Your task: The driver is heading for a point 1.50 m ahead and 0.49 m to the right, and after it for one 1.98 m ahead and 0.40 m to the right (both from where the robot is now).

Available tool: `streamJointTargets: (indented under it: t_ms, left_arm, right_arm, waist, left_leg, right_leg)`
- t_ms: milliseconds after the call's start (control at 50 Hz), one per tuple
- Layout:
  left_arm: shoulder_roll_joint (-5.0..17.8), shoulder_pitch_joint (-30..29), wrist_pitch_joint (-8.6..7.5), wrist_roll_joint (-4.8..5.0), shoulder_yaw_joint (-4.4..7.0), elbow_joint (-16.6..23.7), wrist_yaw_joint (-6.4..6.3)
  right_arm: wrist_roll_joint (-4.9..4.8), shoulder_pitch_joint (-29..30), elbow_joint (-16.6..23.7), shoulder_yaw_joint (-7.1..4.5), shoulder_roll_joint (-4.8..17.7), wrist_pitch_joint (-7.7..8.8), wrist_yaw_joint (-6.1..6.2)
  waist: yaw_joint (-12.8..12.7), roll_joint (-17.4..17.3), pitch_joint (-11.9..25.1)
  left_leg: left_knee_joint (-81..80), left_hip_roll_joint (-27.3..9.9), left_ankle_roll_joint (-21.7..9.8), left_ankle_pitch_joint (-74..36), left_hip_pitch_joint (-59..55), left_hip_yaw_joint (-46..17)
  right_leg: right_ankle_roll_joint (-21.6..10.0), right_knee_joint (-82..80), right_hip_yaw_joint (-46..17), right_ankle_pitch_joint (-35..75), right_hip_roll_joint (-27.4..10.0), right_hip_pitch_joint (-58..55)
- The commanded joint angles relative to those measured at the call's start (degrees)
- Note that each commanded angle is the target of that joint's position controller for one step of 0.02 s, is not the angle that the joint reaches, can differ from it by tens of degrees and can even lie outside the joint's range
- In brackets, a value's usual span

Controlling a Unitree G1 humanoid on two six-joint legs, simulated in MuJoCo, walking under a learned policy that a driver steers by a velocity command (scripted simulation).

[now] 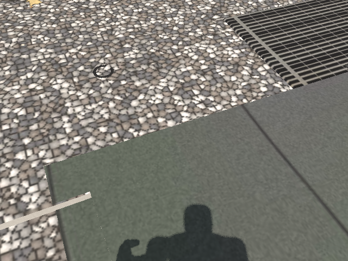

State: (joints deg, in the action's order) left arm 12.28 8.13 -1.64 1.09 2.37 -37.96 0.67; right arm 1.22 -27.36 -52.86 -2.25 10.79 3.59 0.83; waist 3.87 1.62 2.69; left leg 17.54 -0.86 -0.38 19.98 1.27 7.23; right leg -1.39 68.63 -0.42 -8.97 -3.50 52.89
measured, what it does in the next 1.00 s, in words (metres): climbs, turning right: right foot 0.05 m higher, then left foot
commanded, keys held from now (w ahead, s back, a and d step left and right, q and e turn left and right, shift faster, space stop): w+e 0.70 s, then w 0.30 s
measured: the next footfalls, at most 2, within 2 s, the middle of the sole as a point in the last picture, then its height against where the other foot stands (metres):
right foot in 0.12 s outside the picture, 0.05 m higher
left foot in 0.62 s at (166, 246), level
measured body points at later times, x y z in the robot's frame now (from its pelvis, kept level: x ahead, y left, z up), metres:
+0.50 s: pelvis +0.27 -0.05 +0.06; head +0.30 -0.07 +0.50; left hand +0.40 +0.20 -0.05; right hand +0.43 -0.35 -0.02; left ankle +0.50 +0.07 -0.63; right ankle +0.20 -0.11 -0.69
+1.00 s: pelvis +0.53 -0.12 +0.05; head +0.56 -0.13 +0.50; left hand +0.84 -0.04 -0.02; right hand +0.38 -0.36 -0.07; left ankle +0.51 +0.02 -0.69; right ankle +0.59 -0.34 -0.64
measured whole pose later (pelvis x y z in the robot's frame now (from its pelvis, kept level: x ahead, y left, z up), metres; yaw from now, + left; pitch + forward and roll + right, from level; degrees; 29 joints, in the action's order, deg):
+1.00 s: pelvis +0.53 -0.12 +0.05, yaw -31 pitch +2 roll +2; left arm 15.3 4.3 -2.9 0.9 2.4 -36.5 1.7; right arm -0.9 -22.0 -48.5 -3.5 15.5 4.9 -1.0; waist 6.1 2.6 -1.3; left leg 14.1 1.4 -0.9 14.9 1.2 4.5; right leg -0.8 39.6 -2.5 -2.3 -5.2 37.3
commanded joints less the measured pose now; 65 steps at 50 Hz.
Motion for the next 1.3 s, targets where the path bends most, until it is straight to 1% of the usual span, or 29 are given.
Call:
streamJointTargets:
  t_ms: [20,80,120,140,160,180,200,220,260,360,440,540,600,620,640,660,680,700,760,920,1020,1060,1100,1120,1140,1160,1180,1220,1300]
  left_arm:
    - [-1.24,-10.25,-1.01,0.24,-1.31,7.58,1.76]
    - [1.98,-8.22,-0.80,-0.06,0.18,8.53,2.54]
    - [8.19,6.03,-0.20,0.54,3.15,5.52,2.26]
    - [15.18,14.69,0.45,0.32,5.43,3.86,0.96]
    - [19.12,13.21,0.07,0.56,5.68,4.08,0.43]
    - [14.22,13.73,-0.32,-0.84,4.19,4.12,0.09]
    - [11.18,11.90,-0.89,-1.25,3.23,3.14,-0.04]
    - [10.04,9.06,-1.52,-0.98,2.83,2.93,0.22]
    - [7.86,3.23,-2.37,-1.40,2.41,4.21,0.55]
    - [9.66,6.10,-2.39,-0.38,3.05,2.71,-0.62]
    - [10.99,9.91,-1.57,0.25,3.45,1.60,-1.42]
    - [11.93,13.62,-0.79,0.89,3.97,0.42,-1.74]
    - [10.86,11.96,-0.26,0.70,3.80,0.83,-1.80]
    - [8.24,11.39,-0.55,0.33,2.87,1.58,-1.51]
    - [4.97,15.14,-1.01,0.53,1.78,2.96,-1.33]
    - [6.70,18.95,-1.41,1.18,1.35,3.50,-1.57]
    - [11.77,16.15,-1.21,1.47,2.68,2.53,-1.69]
    - [12.94,10.81,-0.84,0.79,3.03,3.35,-1.62]
    - [9.02,7.45,-0.85,0.28,2.70,4.21,-0.84]
    - [4.76,-2.40,-1.84,-0.59,0.46,4.73,0.73]
    - [6.02,-10.75,-2.49,0.31,0.49,6.99,1.75]
    - [7.38,-10.17,-2.66,0.11,1.01,7.13,1.91]
    - [10.75,0.82,-2.64,-0.57,2.96,3.82,1.39]
    - [13.94,10.84,-2.45,-0.88,4.31,1.34,0.72]
    - [20.01,16.86,-2.06,-1.85,5.35,0.44,0.10]
    - [17.26,17.98,-1.93,-0.89,4.57,0.34,0.14]
    - [14.14,14.47,-2.02,-0.57,3.45,0.15,0.21]
    - [10.63,7.66,-2.18,-0.76,2.27,0.31,0.41]
    - [9.37,4.16,-3.74,-1.16,2.06,-0.67,0.79]
  right_arm:
    - [-0.86,2.05,3.54,-2.02,10.32,0.37,0.94]
    - [-1.28,2.63,3.81,-2.45,13.31,-0.41,1.19]
    - [-1.78,4.08,4.37,-2.63,14.47,-0.17,1.45]
    - [-0.60,4.63,7.08,-1.90,12.47,0.75,1.57]
    - [0.33,2.61,10.52,0.05,6.07,2.95,0.04]
    - [-1.40,9.21,10.67,-2.29,13.27,5.14,-1.34]
    - [-3.25,12.97,12.72,-2.12,11.96,5.52,-1.53]
    - [-2.51,14.67,13.32,-1.60,9.98,5.39,-0.93]
    - [-1.15,11.94,12.97,-2.39,10.31,3.63,-0.13]
    - [0.64,17.78,15.18,-1.97,8.25,1.68,0.16]
    - [-0.37,27.76,17.39,-0.79,5.95,2.10,-0.48]
    - [-1.71,32.76,19.65,-1.76,9.76,3.50,-1.88]
    - [-1.79,24.97,18.08,-3.30,12.00,4.37,-1.94]
    - [-0.85,17.94,17.32,-4.17,14.13,4.73,-1.55]
    - [0.60,9.15,16.65,-5.35,18.88,4.63,-0.90]
    - [-0.49,6.14,14.64,-5.42,17.98,3.90,-1.46]
    - [-1.05,8.63,15.93,-4.07,12.65,3.42,-1.24]
    - [-0.99,10.78,16.29,-3.36,10.61,2.81,-0.91]
    - [-0.06,14.23,14.67,-2.15,8.17,2.55,-1.25]
    - [-1.86,12.08,9.99,-3.14,12.75,2.81,-1.70]
    - [-2.84,6.07,6.93,-3.42,15.22,1.51,-1.63]
    - [-3.10,5.82,6.18,-3.63,16.07,0.77,-1.37]
    - [-3.27,6.49,5.91,-3.42,16.13,0.17,-0.95]
    - [-2.34,6.94,6.77,-2.49,14.17,0.25,-0.63]
    - [-0.97,3.03,9.30,-0.46,8.16,1.16,-0.79]
    - [-1.56,2.76,8.72,-0.51,9.67,2.36,-0.99]
    - [-3.23,7.21,9.89,-1.80,13.74,2.89,-1.36]
    - [-2.48,12.45,10.89,-1.72,12.96,2.95,-1.11]
    - [-1.65,10.07,10.20,-1.54,9.84,0.56,-0.99]
  waist:
    - [-0.16,-5.90,-6.37]
    - [-3.87,-11.01,-0.73]
    - [-12.34,-11.62,7.18]
    - [-14.84,-2.21,12.21]
    - [-8.84,13.48,20.80]
    - [-12.33,4.77,18.75]
    - [-10.13,3.78,8.94]
    - [-7.05,-1.89,2.07]
    - [-1.70,-0.18,-0.97]
    - [-2.03,-1.02,-2.86]
    - [-6.20,1.96,-2.35]
    - [-8.05,3.31,-2.07]
    - [-3.64,6.05,0.46]
    - [-0.29,4.24,6.37]
    - [1.03,-6.95,15.99]
    - [0.06,-20.90,19.53]
    - [1.05,-12.70,12.05]
    - [1.51,-7.51,5.70]
    - [-2.19,-6.77,-2.89]
    - [-1.35,-5.78,-4.51]
    - [1.04,-6.34,-6.13]
    - [-0.52,-7.19,-5.52]
    - [-6.92,-6.72,1.44]
    - [-11.31,-4.99,8.26]
    - [-10.32,8.64,16.18]
    - [-10.97,12.29,21.93]
    - [-10.63,8.31,12.75]
    - [-7.36,2.76,2.53]
    - [-2.47,3.55,-1.11]
  left_leg:
    - [-6.74,-15.99,-6.93,-37.59,-0.48,-3.81]
    - [4.04,-15.78,-5.45,-75.03,-2.98,1.37]
    - [22.35,-13.81,-3.50,-78.07,1.60,2.54]
    - [42.38,-9.95,-0.74,-44.23,18.74,1.73]
    - [62.41,3.68,1.72,6.80,39.13,-7.86]
    - [66.29,1.19,0.57,3.48,44.90,-17.48]
    - [63.62,-0.85,-0.19,0.46,47.08,-15.01]
    - [59.83,-3.03,-0.24,-1.58,45.05,-13.45]
    - [54.03,-5.78,-0.24,-4.07,36.67,-13.35]
    - [41.47,-4.52,3.29,-11.84,37.02,-9.65]
    - [22.25,-0.76,4.45,-22.65,31.39,-9.43]
    - [11.25,1.14,3.72,-20.53,28.75,-12.21]
    - [6.00,1.88,0.27,-15.29,17.05,-10.80]
    - [7.08,-3.40,-3.13,-15.14,4.11,-14.59]
    - [7.79,-16.91,-10.77,-11.19,-18.39,-31.87]
    - [2.34,-24.51,-16.23,2.54,-25.53,-52.26]
    - [0.47,-22.92,-14.22,9.49,-19.68,-48.48]
    - [0.00,-20.43,-11.76,5.41,-12.43,-39.62]
    - [-4.83,-13.16,-9.93,-7.94,3.28,-25.61]
    - [-8.91,-10.53,-10.96,-23.94,6.23,-11.64]
    - [-7.80,-13.41,-9.81,-22.87,0.51,-11.32]
    - [-4.88,-14.48,-8.73,-29.12,-2.44,-11.02]
    - [8.25,-11.40,-6.31,-45.42,-0.70,-6.99]
    - [21.46,-8.92,-4.05,-38.63,8.47,-4.91]
    - [44.14,-0.33,0.18,-9.18,31.37,-3.05]
    - [54.45,2.10,0.62,13.63,39.53,-11.43]
    - [57.85,-1.50,0.25,10.61,45.27,-12.26]
    - [52.51,-5.77,0.03,1.25,43.10,-9.91]
    - [45.63,-7.73,1.55,-6.23,35.13,-10.15]
  right_leg:
    - [-2.16,-10.26,4.94,-1.91,-0.13,-0.38]
    - [-5.68,-16.43,11.29,-8.08,6.48,-16.58]
    - [-9.56,-27.29,8.90,-2.66,10.02,-40.06]
    - [-13.87,-32.95,-11.77,-3.64,-0.41,-59.76]
    - [-25.36,-47.61,-50.96,-14.03,-15.87,-72.76]
    - [-21.93,-51.34,-50.41,-20.30,-14.67,-69.11]
    - [-19.40,-51.46,-40.79,-18.58,-13.01,-60.42]
    - [-17.59,-52.48,-33.83,-11.63,-10.33,-50.21]
    - [-15.51,-53.72,-23.03,-2.32,-5.33,-38.01]
    - [-15.45,-56.95,-15.48,4.44,-1.39,-33.11]
    - [-12.83,-55.11,-13.96,4.37,0.14,-34.20]
    - [-11.98,-49.08,-22.11,-0.11,-3.21,-43.37]
    - [-9.68,-41.08,-24.28,5.73,-1.76,-44.42]
    - [-7.58,-30.62,-21.35,6.36,0.95,-40.13]
    - [-3.04,-11.76,-13.25,-5.15,7.24,-23.41]
    - [-1.13,1.14,-9.72,-24.75,7.97,-9.79]
    - [-0.33,7.08,-10.63,-20.57,4.18,-5.39]
    - [0.16,8.31,-8.44,-15.80,2.41,-5.26]
    - [0.03,2.02,-7.46,-8.93,-0.78,-11.02]
    - [0.92,-23.88,-1.85,6.51,-1.94,-15.23]
    - [-0.39,-35.00,0.15,7.37,-0.06,-18.43]
    - [-1.99,-37.89,0.95,3.71,1.15,-21.57]
    - [-4.77,-41.48,3.81,4.51,4.49,-38.95]
    - [-7.24,-38.96,-1.27,6.09,-0.32,-55.14]
    - [-15.11,-40.67,-26.25,1.18,-15.53,-76.39]
    - [-19.17,-48.85,-42.40,-5.48,-19.92,-78.05]
    - [-16.55,-49.92,-34.79,-8.17,-17.47,-71.58]
    - [-13.41,-52.82,-21.77,-2.57,-12.24,-55.37]
    - [-13.72,-59.51,-12.94,6.64,-9.07,-42.17]
Velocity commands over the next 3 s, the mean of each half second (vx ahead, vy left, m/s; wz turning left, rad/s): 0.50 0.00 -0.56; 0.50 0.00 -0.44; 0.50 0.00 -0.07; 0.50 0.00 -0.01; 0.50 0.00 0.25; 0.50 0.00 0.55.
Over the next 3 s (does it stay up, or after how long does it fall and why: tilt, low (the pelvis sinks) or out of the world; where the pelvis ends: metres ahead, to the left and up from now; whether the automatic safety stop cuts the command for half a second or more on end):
stays up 1.50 -0.63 0.06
